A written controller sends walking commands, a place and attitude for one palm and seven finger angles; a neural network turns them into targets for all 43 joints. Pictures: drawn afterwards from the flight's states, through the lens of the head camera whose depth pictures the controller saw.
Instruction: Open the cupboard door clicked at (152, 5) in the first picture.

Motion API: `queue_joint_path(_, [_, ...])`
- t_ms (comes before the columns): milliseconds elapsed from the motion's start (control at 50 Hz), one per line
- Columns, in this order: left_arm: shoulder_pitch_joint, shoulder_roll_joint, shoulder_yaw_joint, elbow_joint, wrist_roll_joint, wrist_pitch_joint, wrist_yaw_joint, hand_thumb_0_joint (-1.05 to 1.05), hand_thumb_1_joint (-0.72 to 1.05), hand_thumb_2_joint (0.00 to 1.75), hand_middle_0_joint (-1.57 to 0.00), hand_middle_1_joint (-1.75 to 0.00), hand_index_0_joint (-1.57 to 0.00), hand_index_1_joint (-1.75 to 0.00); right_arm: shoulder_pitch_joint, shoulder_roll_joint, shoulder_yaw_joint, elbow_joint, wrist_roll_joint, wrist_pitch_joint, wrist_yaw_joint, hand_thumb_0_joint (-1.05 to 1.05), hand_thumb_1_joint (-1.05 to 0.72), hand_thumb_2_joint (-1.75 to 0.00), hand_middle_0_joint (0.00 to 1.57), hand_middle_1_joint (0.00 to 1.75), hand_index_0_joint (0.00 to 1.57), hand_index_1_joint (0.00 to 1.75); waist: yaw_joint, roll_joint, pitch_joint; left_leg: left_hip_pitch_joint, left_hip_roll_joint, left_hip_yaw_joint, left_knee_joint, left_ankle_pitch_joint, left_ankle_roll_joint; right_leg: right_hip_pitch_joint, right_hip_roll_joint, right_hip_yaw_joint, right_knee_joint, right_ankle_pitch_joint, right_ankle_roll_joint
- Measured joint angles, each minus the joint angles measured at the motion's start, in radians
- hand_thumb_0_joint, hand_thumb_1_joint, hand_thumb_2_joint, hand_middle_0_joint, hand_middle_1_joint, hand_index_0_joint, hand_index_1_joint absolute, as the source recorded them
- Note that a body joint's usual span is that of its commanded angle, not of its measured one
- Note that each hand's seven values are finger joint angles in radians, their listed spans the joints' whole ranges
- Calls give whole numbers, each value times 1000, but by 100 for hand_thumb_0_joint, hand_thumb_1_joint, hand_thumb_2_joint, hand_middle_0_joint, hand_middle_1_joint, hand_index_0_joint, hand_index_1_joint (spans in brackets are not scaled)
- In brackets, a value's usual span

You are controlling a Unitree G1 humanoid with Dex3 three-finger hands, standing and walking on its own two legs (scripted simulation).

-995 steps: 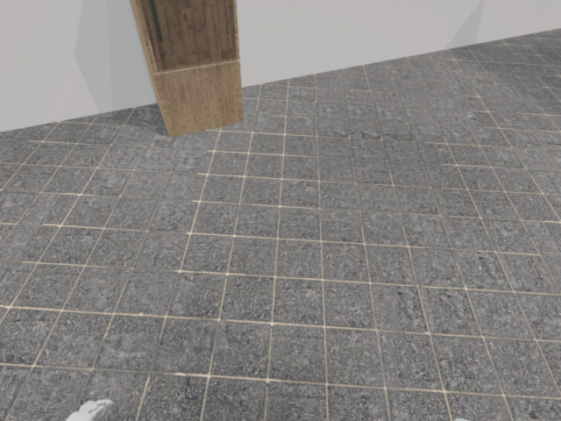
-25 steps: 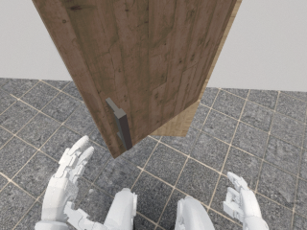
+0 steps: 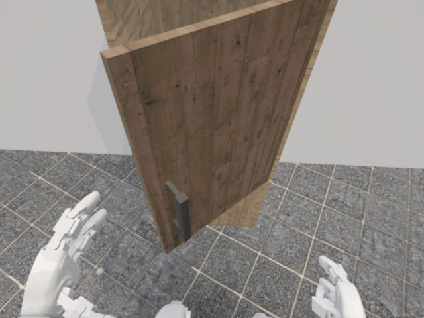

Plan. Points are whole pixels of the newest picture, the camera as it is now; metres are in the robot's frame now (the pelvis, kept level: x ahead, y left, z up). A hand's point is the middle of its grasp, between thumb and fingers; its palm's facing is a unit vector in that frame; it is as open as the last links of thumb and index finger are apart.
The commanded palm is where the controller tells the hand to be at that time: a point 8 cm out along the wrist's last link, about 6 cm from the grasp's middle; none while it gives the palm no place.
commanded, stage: draw the hand back to the body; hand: left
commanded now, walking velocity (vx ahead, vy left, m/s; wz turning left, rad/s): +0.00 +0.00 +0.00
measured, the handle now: (178, 213) +0.34 +0.09 -0.02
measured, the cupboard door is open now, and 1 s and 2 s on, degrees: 41 41 41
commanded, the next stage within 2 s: step back with the hand held close in 1.06 s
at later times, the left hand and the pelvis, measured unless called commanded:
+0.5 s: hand (27, 208) +0.22 +0.25 +0.19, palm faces +0.35 -0.84 -0.42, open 11.2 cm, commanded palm +0.18 +0.29 +0.22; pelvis +0.04 +0.01 +0.07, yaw -1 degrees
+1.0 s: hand (9, 188) +0.22 +0.25 +0.23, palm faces +0.41 -0.82 -0.40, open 7.5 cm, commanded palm +0.18 +0.29 +0.26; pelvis +0.03 +0.00 +0.09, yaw -2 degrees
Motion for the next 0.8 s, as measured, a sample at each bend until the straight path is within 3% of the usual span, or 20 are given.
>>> queue_joint_path(60, [10, 45, 7, -43, 95, 115, 110, -2, -41, 34, -16, -30, -16, -31, 9, 7, -2, -8, 0, 28, -22, 1, -91, -90, 20, 30, 20, 30, 11, -6, -1, 74, -1, 19, -63, 14, 0, 63, 0, 17, -56, 17, 6])
queue_joint_path(100, [33, 54, 5, -68, 136, 197, 178, -2, -36, 36, -16, -30, -16, -31, 12, 9, 1, -18, 0, 44, -32, 1, -91, -90, 20, 30, 20, 30, 9, 3, 2, 129, -4, 29, -114, 28, 5, 114, -2, 27, -104, 32, 10])
queue_joint_path(180, [75, 61, 3, -94, 175, 305, 260, -1, -25, 41, -16, -30, -16, -31, 18, 11, 11, -20, -5, 55, -44, 1, -91, -90, 20, 30, 20, 30, 14, 22, 15, 232, -10, 50, -210, 55, 14, 209, -6, 44, -196, 63, 19])
queue_joint_path(260, [66, 71, 11, -104, 192, 354, 302, -1, -12, 46, -17, -30, -17, -31, 26, 4, 29, 5, -8, 44, -49, 1, -91, -90, 20, 30, 20, 30, 32, 29, 35, 323, -20, 56, -288, 79, 20, 298, -13, 49, -271, 86, 26])
queue_joint_path(400, [-10, 68, 51, -125, 200, 367, 324, -1, 12, 56, -18, -30, -18, -31, 20, -5, 50, 65, -12, 1, -41, 1, -91, -90, 20, 30, 20, 30, 54, 32, 68, 458, -33, 63, -400, 115, 23, 430, -22, 53, -377, 120, 32])
queue_joint_path(720, [-137, 115, 229, -165, 176, 305, 295, 0, 67, 80, -20, -30, -20, -31, -38, -15, 33, 147, -28, -51, -8, 1, -91, -90, 20, 30, 20, 30, 71, 22, 149, 671, -24, 78, -612, 202, 10, 630, -6, 66, -582, 210, 22])
queue_joint_path(800, [-154, 98, 248, -139, 171, 286, 288, 0, 78, 85, -20, -30, -20, -31, -55, -19, 24, 161, -31, -42, 2, 1, -91, -90, 20, 30, 20, 30, 70, 25, 169, 698, -22, 82, -647, 221, 7, 653, -2, 69, -612, 228, 19])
